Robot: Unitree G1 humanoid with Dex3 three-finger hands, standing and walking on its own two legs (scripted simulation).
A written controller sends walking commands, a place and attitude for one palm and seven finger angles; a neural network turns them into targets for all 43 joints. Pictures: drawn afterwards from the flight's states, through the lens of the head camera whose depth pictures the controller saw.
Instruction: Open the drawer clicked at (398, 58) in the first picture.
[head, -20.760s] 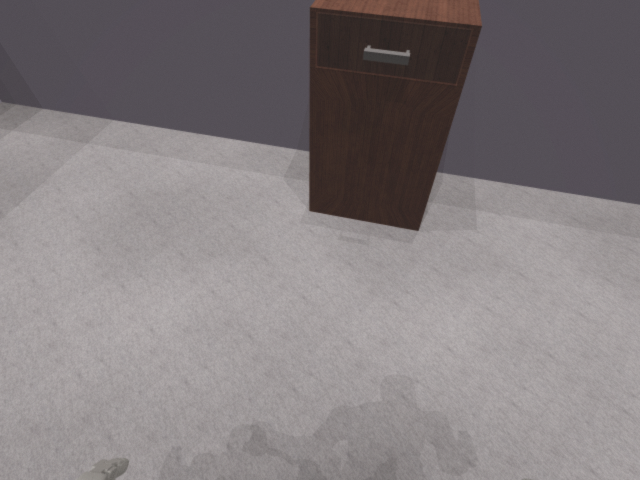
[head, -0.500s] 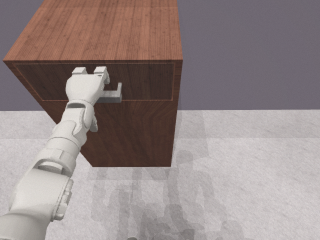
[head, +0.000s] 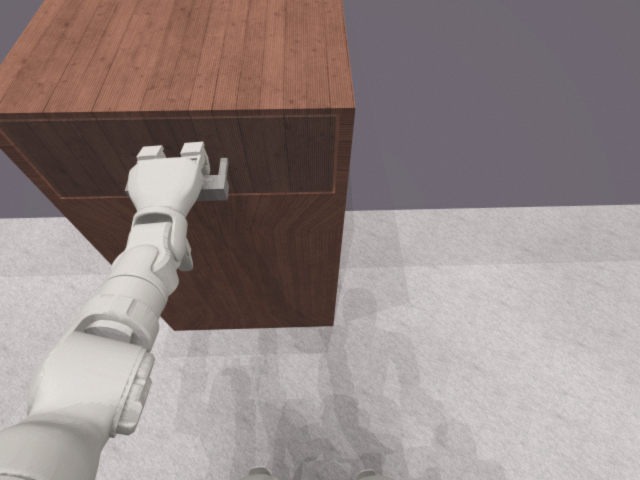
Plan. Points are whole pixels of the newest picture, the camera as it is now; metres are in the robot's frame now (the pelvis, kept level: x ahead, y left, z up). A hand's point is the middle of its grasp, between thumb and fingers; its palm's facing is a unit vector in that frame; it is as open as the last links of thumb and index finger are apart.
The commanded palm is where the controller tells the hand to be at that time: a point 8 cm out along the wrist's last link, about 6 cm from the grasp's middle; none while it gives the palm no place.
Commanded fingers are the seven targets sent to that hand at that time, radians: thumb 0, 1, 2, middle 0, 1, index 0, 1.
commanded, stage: lower the fingers behind the handle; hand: left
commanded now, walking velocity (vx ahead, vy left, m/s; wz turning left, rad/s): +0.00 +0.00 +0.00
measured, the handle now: (181, 176) +0.54 +0.17 +0.03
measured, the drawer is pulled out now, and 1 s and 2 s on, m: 0.00 0.00 0.01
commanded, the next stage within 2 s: close the thumb around the handle in 0.70 s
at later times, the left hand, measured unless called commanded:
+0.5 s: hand (182, 213) +0.49 +0.17 +0.00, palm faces +0.00 -0.03 -1.00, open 13.8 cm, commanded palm +0.47 +0.16 +0.06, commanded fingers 0.00 -0.50 0.30 -0.30 -1.20 -0.30 -1.20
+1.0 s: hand (179, 213) +0.49 +0.17 +0.00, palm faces -0.02 -0.05 -1.00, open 12.8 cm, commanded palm +0.47 +0.17 +0.06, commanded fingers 0.00 0.12 0.56 -0.34 -1.27 -0.34 -1.27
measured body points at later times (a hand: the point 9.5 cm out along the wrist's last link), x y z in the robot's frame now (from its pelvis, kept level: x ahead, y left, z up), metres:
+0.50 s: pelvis +0.00 +0.01 -0.01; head +0.10 +0.01 +0.43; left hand +0.48 +0.17 +0.06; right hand +0.00 -0.26 -0.15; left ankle +0.00 +0.11 -0.70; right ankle -0.04 -0.10 -0.70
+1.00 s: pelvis -0.01 +0.01 -0.01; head +0.10 +0.02 +0.43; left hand +0.48 +0.18 +0.06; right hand -0.01 -0.26 -0.14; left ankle +0.00 +0.11 -0.70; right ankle -0.04 -0.10 -0.70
